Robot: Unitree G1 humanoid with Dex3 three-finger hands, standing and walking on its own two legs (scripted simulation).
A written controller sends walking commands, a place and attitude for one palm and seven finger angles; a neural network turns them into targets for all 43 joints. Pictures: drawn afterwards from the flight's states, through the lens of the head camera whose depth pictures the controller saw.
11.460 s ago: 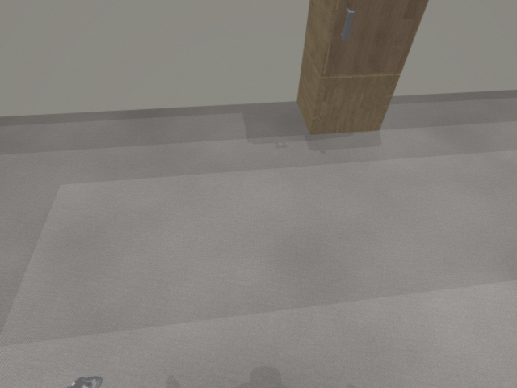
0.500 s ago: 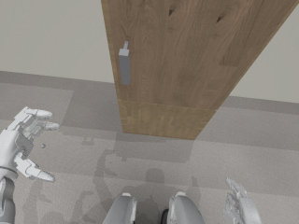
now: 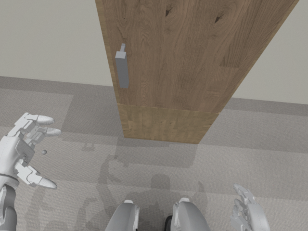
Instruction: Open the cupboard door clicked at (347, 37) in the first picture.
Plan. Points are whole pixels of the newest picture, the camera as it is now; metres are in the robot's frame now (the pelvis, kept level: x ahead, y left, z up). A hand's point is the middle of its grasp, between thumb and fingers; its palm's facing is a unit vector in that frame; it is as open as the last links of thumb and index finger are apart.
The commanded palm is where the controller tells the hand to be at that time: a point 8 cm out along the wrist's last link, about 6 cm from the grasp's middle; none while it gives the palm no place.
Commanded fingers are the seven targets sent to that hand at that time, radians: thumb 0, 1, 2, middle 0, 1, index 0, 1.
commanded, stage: move the hooked fingers beside the handle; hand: left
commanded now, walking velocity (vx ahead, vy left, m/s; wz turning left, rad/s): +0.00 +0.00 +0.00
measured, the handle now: (123, 66) +0.57 +0.13 +0.03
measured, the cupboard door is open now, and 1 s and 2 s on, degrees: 0 0 0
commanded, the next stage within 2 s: none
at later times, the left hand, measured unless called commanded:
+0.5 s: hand (61, 130) +0.34 +0.25 +0.04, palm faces -0.04 -1.00 -0.03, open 14.0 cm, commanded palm +0.33 +0.30 +0.04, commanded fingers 0.00 -0.50 0.30 -0.30 -1.20 -0.30 -1.20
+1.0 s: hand (82, 104) +0.42 +0.22 +0.03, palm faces -0.04 -1.00 -0.03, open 14.0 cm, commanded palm +0.41 +0.27 +0.03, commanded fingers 0.00 -0.50 0.30 -0.30 -1.20 -0.30 -1.20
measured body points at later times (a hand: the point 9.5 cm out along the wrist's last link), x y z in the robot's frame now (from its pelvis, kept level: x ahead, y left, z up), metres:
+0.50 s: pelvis +0.00 +0.00 +0.00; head +0.11 +0.03 +0.43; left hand +0.33 +0.31 +0.04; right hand +0.15 -0.25 -0.09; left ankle +0.00 +0.09 -0.63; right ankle +0.06 -0.11 -0.63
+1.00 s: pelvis +0.00 +0.00 +0.00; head +0.13 +0.02 +0.43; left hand +0.41 +0.28 +0.04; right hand +0.10 -0.26 -0.11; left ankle +0.00 +0.10 -0.63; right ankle +0.06 -0.11 -0.63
